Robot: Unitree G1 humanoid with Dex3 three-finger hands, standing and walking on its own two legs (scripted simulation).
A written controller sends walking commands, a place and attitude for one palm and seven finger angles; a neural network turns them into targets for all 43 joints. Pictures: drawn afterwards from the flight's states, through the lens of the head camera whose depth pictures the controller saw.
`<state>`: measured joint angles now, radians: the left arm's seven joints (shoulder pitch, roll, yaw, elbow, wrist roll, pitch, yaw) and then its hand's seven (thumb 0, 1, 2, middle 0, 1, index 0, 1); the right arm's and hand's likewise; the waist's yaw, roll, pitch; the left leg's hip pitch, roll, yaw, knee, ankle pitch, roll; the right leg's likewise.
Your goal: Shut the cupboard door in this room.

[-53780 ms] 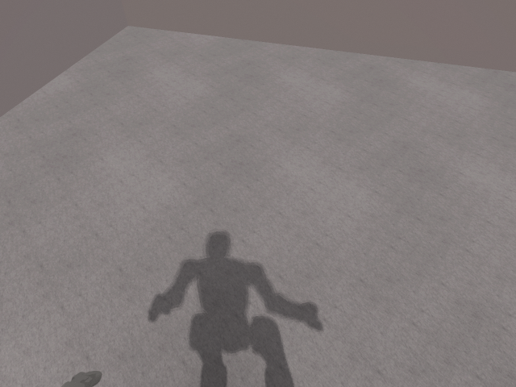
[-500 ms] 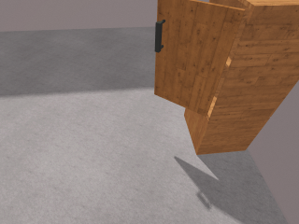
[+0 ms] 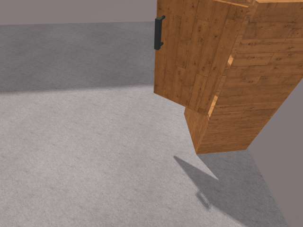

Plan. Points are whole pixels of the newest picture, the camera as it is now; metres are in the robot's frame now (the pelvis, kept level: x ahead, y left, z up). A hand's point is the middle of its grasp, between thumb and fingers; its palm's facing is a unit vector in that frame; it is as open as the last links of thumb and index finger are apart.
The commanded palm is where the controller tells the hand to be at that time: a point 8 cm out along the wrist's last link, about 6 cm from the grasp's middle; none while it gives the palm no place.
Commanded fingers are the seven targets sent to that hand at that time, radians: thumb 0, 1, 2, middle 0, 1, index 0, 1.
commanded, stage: look to check the result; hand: left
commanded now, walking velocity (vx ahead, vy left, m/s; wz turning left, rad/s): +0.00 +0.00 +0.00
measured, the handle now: (160, 32) +0.92 +0.00 +0.08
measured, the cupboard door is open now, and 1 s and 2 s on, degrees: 51 51 51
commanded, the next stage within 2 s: walk to a spot facing it in 0.34 s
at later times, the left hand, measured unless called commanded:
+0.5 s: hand out of the picture +0.05 +0.20 -0.17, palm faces +0.00 -0.97 -0.24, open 7.4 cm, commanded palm none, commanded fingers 0.00 0.90 0.90 -0.20 -0.30 -0.20 -0.30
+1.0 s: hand out of the picture +0.04 +0.23 -0.18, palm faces +0.27 -0.93 -0.24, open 7.4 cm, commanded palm none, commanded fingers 0.00 0.90 0.90 -0.20 -0.30 -0.20 -0.30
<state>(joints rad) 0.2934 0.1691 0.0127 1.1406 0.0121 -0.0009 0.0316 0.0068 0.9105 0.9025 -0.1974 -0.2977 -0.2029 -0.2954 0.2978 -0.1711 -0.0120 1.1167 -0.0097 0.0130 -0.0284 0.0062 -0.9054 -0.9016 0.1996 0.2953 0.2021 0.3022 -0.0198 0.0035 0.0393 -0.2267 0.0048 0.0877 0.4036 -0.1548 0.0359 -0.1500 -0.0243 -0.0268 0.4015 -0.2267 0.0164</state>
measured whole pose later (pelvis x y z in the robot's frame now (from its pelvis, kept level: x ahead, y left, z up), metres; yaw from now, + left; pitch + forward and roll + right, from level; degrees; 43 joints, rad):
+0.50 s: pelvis +0.02 +0.00 +0.00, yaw +0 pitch -1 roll +0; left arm 0.21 0.22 0.01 1.14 0.01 -0.01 0.02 0.01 0.91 0.90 -0.20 -0.30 -0.20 -0.30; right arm 0.19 -0.22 -0.01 1.11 -0.01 0.00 -0.02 0.01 -0.90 -0.90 0.20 0.30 0.20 0.30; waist -0.02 0.00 0.04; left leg -0.18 0.00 0.08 0.36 -0.16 0.03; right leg -0.10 -0.03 -0.03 0.35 -0.23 0.01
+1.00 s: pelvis +0.01 +0.01 -0.01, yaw +16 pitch +2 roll -1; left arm 0.15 0.22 0.08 0.95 0.02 0.05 0.02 0.01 0.91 0.90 -0.20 -0.30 -0.20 -0.30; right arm 0.23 -0.20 -0.04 0.95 -0.03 0.03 -0.02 0.01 -0.90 -0.90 0.20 0.30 0.20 0.30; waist -0.04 -0.01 0.10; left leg -0.36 -0.06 0.00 0.52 -0.20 0.08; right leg -0.45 -0.05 -0.01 1.06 -0.42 0.06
